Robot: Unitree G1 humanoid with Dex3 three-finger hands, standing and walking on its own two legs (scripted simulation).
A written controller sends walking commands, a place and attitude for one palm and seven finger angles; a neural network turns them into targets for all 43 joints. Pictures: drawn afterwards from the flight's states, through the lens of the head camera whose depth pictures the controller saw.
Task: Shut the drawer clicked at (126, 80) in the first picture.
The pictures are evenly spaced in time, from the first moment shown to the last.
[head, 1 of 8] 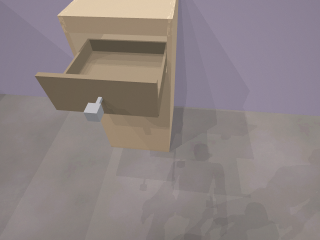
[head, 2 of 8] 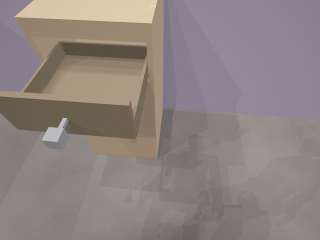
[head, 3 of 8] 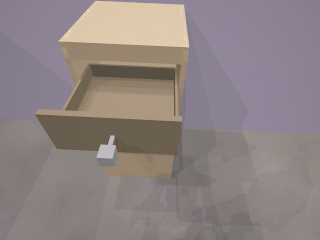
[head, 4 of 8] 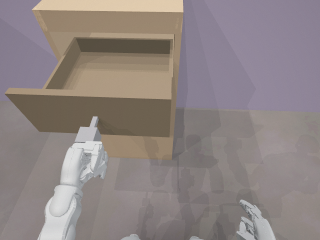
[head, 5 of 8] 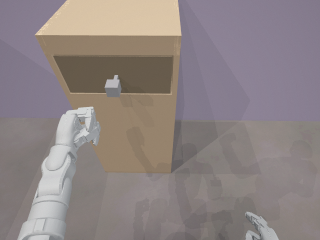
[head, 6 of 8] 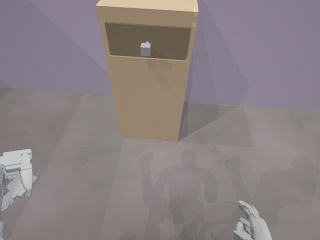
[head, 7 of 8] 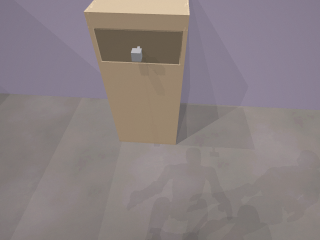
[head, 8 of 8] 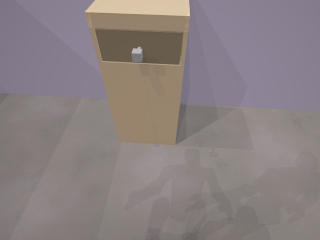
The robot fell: no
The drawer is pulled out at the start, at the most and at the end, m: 0.27 0.27 0.00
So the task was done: yes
